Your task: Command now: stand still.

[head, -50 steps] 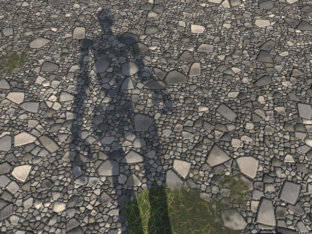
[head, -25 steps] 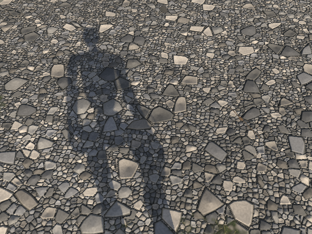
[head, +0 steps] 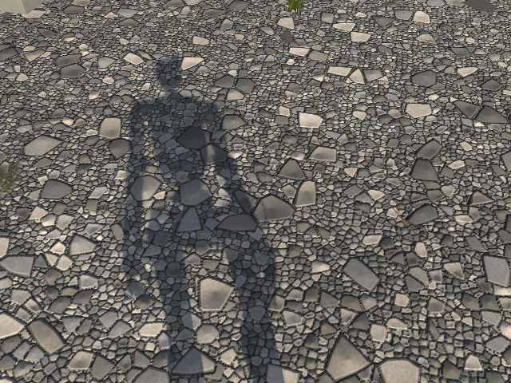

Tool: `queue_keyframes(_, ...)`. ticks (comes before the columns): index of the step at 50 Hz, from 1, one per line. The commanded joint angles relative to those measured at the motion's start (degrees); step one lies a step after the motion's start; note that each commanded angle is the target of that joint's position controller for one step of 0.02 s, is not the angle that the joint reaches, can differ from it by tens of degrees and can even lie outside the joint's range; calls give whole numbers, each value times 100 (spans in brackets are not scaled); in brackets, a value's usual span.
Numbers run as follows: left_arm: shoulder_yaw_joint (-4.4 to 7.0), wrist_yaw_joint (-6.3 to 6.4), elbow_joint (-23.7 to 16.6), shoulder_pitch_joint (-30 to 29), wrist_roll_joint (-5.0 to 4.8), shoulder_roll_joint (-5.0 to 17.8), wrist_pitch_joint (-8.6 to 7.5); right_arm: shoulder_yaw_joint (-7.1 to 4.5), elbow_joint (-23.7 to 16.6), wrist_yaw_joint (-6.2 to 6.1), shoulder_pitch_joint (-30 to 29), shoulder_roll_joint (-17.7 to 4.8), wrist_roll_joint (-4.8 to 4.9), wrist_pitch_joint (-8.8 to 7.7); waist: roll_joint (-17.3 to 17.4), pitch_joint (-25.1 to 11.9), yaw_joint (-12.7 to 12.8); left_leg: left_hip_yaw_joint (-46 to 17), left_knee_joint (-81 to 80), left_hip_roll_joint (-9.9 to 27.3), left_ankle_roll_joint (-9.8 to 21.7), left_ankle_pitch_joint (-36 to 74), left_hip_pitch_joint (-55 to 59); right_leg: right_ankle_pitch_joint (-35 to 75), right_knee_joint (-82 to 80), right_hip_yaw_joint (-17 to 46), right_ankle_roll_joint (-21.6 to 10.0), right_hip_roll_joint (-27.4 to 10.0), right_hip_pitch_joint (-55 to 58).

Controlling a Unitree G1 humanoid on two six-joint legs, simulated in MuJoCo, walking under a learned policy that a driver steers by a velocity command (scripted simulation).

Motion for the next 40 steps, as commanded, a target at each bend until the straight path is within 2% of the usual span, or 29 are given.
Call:
queue_keyframes(1, 49, 14, -6, 354, 0, 392, -14, -34, 46, -15, 567, -334, 1, -12, -4, 333, -15, -577, -509, 648, 168, 709, -761, 570, -412, 945, -42, -790, 342)
queue_keyframes(8, 36, 13, 105, 439, -3, 332, 4, -17, 97, -19, 679, -254, -1, -27, -2, 388, 9, -589, -556, 655, 173, 623, -851, 398, -445, 953, -21, -780, 339)
queue_keyframes(9, 35, 8, 131, 488, -2, 320, 11, -18, 125, -13, 779, -241, -11, -29, -9, 291, -6, -575, -600, 608, 199, 185, -824, -89, -459, 934, -33, -720, 355)
queue_keyframes(11, 110, -13, 95, 479, 1, 470, 48, -89, 109, 6, 908, -363, -40, -13, 41, 442, -40, -597, -507, 483, 368, -1129, -995, -1516, -250, 851, -146, -519, 38)
queue_keyframes(12, 142, -39, 45, 449, 16, 501, 62, -117, 55, 21, 931, -411, -48, -5, 142, 634, -70, -769, -549, 538, 504, -1814, -1127, -2222, -107, 820, -213, -439, -307)
queue_keyframes(13, 150, -71, -50, 310, 26, 474, 55, -139, 24, 34, 1070, -442, -39, -12, 217, 886, -163, -1056, -709, 696, 653, -2337, -1138, -2530, 100, 793, -242, -379, -781)
queue_keyframes(14, 128, -111, -187, 77, 30, 346, 19, -175, 41, 36, 1284, -525, -15, -33, 452, 1078, -290, -1520, -1024, 986, 824, -2685, -953, -2374, 507, 615, -201, -233, -1286)
queue_keyframes(15, 98, -158, -336, -194, 62, 185, -36, -244, 85, 27, 1474, -686, -7, -62, 816, 1206, -393, -2113, -1497, 1451, 1035, -2866, -686, -1720, 1194, 174, -108, -48, -1697)
queue_keyframes(16, 101, -195, -464, -363, 159, 199, -90, -314, 73, 19, 1405, -814, -31, -93, 899, 1370, -386, -2452, -1705, 1878, 1219, -2634, -570, -1291, 1697, 8, -75, -227, -2029)
queue_keyframes(18, 188, -254, -683, -563, 172, 444, -197, -371, 52, 45, 1444, -844, -92, -178, 632, 1339, -366, -2519, -1720, 2063, 1365, -1893, -182, -1420, 2207, 161, -67, -478, -2563)
queue_keyframes(20, 245, -305, -834, -690, 113, 506, -290, -382, 21, 65, 1402, -779, -99, -272, 430, 1237, -297, -2085, -1560, 1885, 1240, -976, 152, -1385, 2079, 191, -27, -570, -2625)
queue_keyframes(23, 292, -374, -968, -626, 36, 436, -345, -419, -63, 84, 1209, -892, -83, -352, 500, 1009, -107, -1411, -1202, 1576, 1028, 52, -262, -1053, 1409, -102, -24, -363, -1552)
queue_keyframes(24, 303, -381, -869, -246, 11, 362, -350, -427, -114, 102, 1023, -921, -48, -360, 469, 901, 125, -1098, -898, 1399, 905, 355, -757, -745, 1002, -287, -51, -190, -669)
queue_keyframes(25, 368, -359, -636, 377, -12, 406, -353, -422, -152, 130, 933, -926, -37, -383, 334, 681, 383, -789, -301, 1143, 764, 1120, -1263, -619, 729, -421, -81, 94, 430)
queue_keyframes(26, 493, -299, -376, 1218, 8, 657, -386, -390, -174, 168, 922, -858, -50, -435, -33, 253, 738, -367, 857, 831, 586, 1772, -1802, -674, 518, -59, -191, -65, 1636)
queue_keyframes(27, 660, -210, -273, 2167, 107, 1328, -413, -277, -457, 235, 829, -466, 21, -468, -1368, -320, 1073, 325, 3016, 120, 201, 800, -2944, -2214, -588, 2382, -703, -1666, 2617)
queue_keyframes(28, 641, -213, -120, 2438, 100, 1386, -329, -329, -596, 278, 737, -548, -73, -473, -1610, -407, 958, 11, 4367, -232, 240, -1228, -3625, -2547, -1532, 4319, -1140, -2481, 2449)
queue_keyframes(29, 568, -198, -288, 1634, 94, 1222, -283, -367, -735, 316, 380, -609, -140, -434, -801, 128, 508, -369, 4942, 263, 371, -795, -3862, -2917, -1425, 3896, -1068, -2429, 1773)
queue_keyframes(30, 514, -225, -510, 984, 78, 1048, -307, -354, -818, 367, 129, -549, -128, -454, -296, 426, 328, -413, 4852, 475, 419, -156, -3803, -2420, -1466, 3282, -953, -2251, 1152)
queue_keyframes(31, 465, -243, -611, 629, 68, 966, -351, -361, -823, 393, 117, -469, -95, -466, -123, 489, 110, -417, 4573, 616, 414, 225, -3530, -1756, -1564, 2685, -808, -1989, 753)
queue_keyframes(33, 344, -222, -592, 546, 50, 690, -444, -386, -763, 421, 356, -423, -151, -363, -243, 392, -141, -305, 4209, 680, 291, 442, -3101, -674, -1627, 1860, -652, -1618, 468)
queue_keyframes(35, 303, -183, -460, 863, 54, 686, -514, -429, -852, 445, 193, -493, -136, -266, -319, 395, -184, -148, 3993, 638, 211, 634, -3253, 192, -1633, 1443, -679, -1508, 597)
queue_keyframes(37, 281, -168, -387, 1099, 57, 740, -544, -444, -1041, 461, -316, -521, -128, -209, -340, 492, -132, -42, 3642, 654, 130, 897, -3615, 642, -1701, 1219, -732, -1483, 741)
queue_keyframes(40, 227, -171, -371, 1258, 60, 694, -560, -421, -1399, 483, -1257, -496, -99, -207, -371, 643, 10, 116, 2659, 603, 32, 1343, -3787, 1239, -1739, 909, -764, -1377, 813)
